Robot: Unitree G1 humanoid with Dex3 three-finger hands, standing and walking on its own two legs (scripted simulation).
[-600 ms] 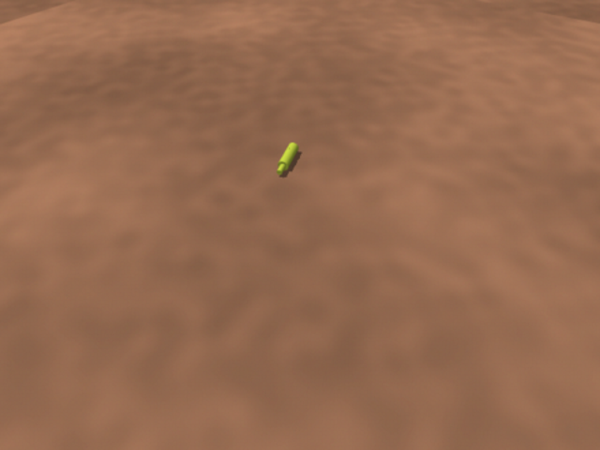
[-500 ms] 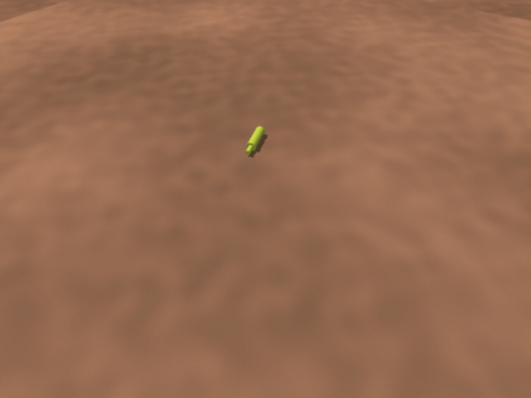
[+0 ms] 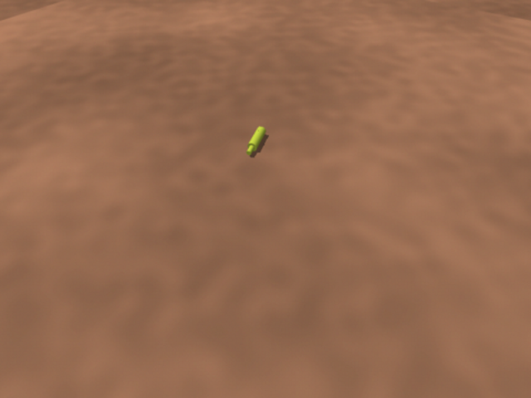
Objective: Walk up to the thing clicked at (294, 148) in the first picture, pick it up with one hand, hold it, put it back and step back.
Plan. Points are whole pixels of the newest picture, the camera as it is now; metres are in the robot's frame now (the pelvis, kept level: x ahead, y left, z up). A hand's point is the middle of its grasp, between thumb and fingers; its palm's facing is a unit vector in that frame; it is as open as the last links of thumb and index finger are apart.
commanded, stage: stand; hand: left
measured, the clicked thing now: (255, 141) +1.59 +0.09 -0.75
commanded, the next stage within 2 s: walk up in 0.52 s
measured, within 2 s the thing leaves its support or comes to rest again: neither
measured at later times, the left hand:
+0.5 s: hand out of the picture +0.07 +0.25 -0.16, palm faces -0.03 -0.94 -0.34, open 7.4 cm
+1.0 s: hand out of the picture +0.15 +0.35 -0.16, palm faces +0.29 -0.92 -0.26, open 7.4 cm
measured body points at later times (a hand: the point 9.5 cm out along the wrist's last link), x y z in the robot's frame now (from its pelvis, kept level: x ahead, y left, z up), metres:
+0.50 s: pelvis +0.00 +0.00 +0.00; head +0.01 +0.00 +0.45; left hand +0.08 +0.30 -0.13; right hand +0.08 -0.30 -0.13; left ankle -0.01 +0.13 -0.75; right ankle -0.01 -0.11 -0.75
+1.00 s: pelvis +0.11 +0.05 -0.02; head +0.09 +0.09 +0.43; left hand +0.13 +0.40 -0.14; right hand +0.26 -0.28 -0.08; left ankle +0.10 +0.17 -0.75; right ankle +0.18 -0.07 -0.69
